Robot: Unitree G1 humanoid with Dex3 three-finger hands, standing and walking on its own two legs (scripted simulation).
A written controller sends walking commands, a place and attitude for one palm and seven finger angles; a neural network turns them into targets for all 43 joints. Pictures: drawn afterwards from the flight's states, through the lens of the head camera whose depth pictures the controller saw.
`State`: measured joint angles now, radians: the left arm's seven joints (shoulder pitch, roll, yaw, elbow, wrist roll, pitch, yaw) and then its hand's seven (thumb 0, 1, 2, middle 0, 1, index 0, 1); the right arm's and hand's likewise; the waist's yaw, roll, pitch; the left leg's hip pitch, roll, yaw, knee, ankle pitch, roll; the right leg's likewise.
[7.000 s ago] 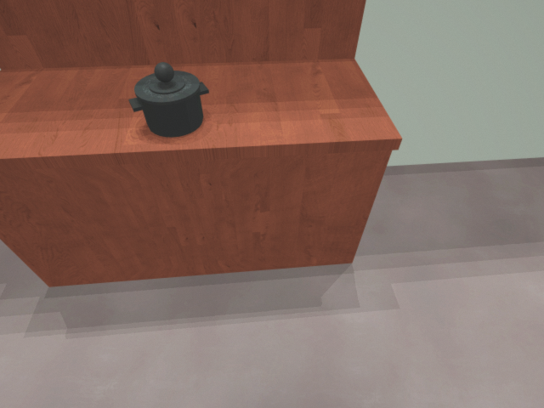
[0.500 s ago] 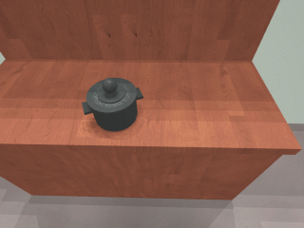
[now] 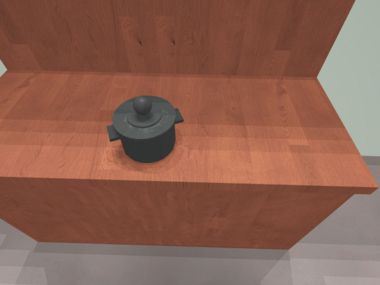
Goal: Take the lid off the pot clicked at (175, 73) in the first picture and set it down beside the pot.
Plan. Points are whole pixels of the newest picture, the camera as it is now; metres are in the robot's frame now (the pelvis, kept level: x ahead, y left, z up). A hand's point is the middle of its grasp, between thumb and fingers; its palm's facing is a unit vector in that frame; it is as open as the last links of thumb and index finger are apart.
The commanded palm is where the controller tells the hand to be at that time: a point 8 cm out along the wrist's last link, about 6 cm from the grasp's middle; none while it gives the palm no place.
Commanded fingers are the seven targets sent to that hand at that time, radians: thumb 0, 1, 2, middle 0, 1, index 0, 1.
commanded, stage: look again from close up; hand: left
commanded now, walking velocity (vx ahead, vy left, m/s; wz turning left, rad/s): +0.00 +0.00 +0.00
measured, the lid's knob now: (142, 105) +0.52 +0.16 +0.08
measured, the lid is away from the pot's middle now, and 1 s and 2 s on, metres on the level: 0.00 0.00 0.00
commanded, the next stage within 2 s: lift the closed hand beside the body in 0.24 s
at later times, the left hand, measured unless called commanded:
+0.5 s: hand out of the picture +0.08 +0.20 -0.11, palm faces +0.09 -0.94 -0.32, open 6.8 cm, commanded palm +0.08 +0.23 -0.05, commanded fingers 0.00 0.90 0.90 -0.60 -0.73 -0.60 -0.73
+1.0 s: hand out of the picture +0.11 +0.23 -0.04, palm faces +0.30 -0.90 -0.32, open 3.1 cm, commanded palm +0.07 +0.28 +0.00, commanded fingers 0.00 0.90 0.90 -1.30 -1.50 -1.30 -1.50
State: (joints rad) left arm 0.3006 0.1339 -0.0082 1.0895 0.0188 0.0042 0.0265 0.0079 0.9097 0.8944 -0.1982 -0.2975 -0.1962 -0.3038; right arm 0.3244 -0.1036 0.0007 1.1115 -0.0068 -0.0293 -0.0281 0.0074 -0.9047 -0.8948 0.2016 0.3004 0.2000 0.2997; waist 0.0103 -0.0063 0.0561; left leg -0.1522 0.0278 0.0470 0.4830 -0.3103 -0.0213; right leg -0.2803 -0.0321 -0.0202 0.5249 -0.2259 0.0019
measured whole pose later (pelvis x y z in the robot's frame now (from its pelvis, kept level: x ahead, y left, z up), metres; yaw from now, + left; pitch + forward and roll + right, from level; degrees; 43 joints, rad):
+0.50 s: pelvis +0.00 +0.02 +0.00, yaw +2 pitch -2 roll +0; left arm 0.46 0.20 -0.08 0.46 -0.01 0.06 0.14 0.06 0.97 0.89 -0.28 -0.39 -0.28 -0.39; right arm 0.36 -0.22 0.00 0.95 0.05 -0.25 -0.04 0.04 -0.93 -0.89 0.21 0.30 0.20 0.30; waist -0.01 0.05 0.01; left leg -0.17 0.00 0.01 0.54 -0.33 0.00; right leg -0.26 -0.06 -0.05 0.54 -0.24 0.02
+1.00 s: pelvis +0.00 +0.01 -0.01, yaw +4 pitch +0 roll +0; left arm 0.60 0.20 0.08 0.02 0.01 -0.03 0.09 0.02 0.90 0.89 -1.19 -1.38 -1.19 -1.39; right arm 0.17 -0.18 0.01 0.57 0.00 -0.20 -0.05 0.01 -0.90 -0.89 0.20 0.30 0.20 0.30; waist 0.06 0.03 0.00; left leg -0.23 0.01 -0.02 0.59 -0.36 -0.01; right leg -0.31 -0.05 -0.08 0.57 -0.26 0.01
